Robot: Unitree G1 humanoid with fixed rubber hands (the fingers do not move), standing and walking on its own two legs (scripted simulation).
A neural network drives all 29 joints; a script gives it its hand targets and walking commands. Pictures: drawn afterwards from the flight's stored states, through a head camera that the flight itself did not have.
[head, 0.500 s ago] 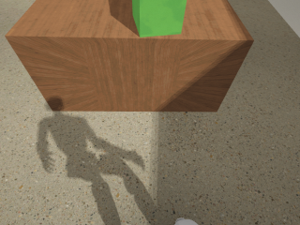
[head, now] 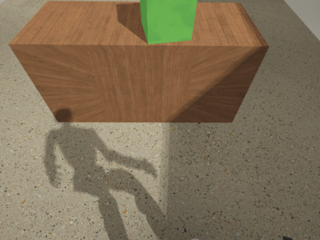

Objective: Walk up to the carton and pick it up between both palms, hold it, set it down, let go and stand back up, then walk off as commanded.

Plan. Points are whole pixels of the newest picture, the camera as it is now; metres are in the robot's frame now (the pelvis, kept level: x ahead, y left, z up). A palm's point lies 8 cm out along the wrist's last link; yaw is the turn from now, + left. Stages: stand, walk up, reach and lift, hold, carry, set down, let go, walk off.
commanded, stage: walk off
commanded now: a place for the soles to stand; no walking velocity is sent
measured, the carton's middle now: (165, 2) +1.22 -0.02 +0.06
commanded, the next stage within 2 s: stand in 0.18 s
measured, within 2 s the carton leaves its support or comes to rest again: neither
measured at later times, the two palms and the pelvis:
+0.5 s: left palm out of the picture +0.06 +0.31 -0.12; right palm out of the picture +0.08 -0.32 -0.09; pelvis +0.00 +0.00 +0.00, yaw +0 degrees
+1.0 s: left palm out of the picture +0.06 +0.30 -0.11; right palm out of the picture +0.07 -0.33 -0.09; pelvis +0.00 -0.01 +0.01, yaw +0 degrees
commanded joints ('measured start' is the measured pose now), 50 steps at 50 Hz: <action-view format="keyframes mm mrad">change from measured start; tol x16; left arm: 1 -25 214 40 -52 -19 -21 6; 50 -55 194 18 89 -7 -33 -8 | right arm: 1 -46 -207 -43 -73 3 -11 -9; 50 -99 -212 -23 132 -5 -39 -20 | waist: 1 0 42 -210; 50 -5 10 -248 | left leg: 1 88 86 -122 -203 -4 61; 8 162 105 -173 -220 26 84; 13 14 217 -330 -418 -254 108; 22 175 115 -129 -249 218 30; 50 144 131 -134 -301 99 37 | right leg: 1 34 -95 156 -191 17 -118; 4 -45 -183 322 -338 -84 -159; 7 -65 -124 193 -207 97 -120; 12 40 -35 -10 -86 -104 -81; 22 78 -112 66 -188 226 -101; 50 84 -101 73 -224 127 -93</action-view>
